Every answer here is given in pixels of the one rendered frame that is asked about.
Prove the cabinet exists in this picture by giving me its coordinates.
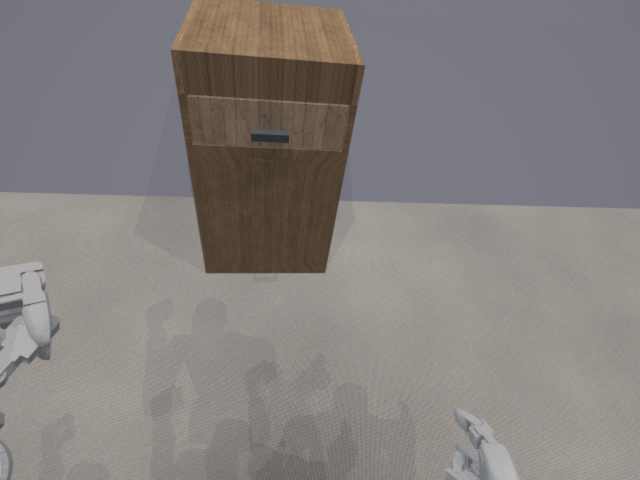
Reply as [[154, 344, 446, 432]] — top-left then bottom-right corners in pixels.
[[171, 0, 365, 273]]

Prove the left robot hand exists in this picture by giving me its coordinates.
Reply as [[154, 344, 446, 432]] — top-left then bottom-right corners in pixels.
[[0, 261, 60, 388]]

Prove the handle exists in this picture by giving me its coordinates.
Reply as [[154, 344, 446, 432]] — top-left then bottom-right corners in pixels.
[[251, 123, 289, 143]]

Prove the right robot hand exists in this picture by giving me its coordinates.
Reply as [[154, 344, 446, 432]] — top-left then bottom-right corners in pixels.
[[446, 409, 520, 480]]

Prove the drawer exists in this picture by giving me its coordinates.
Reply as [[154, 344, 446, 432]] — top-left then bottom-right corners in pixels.
[[188, 95, 348, 150]]

